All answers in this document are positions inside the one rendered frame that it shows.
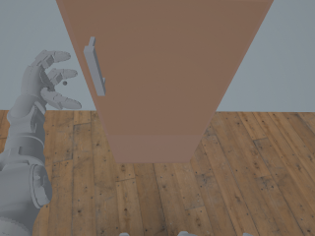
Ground handle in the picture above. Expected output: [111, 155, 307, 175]
[83, 36, 106, 96]

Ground left robot upper arm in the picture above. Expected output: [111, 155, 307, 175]
[0, 164, 53, 236]

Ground left robot forearm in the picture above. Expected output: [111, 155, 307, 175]
[0, 94, 46, 171]

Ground cupboard door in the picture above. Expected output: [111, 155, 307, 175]
[62, 0, 269, 136]

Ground robot left hand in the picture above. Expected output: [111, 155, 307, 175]
[21, 49, 82, 110]

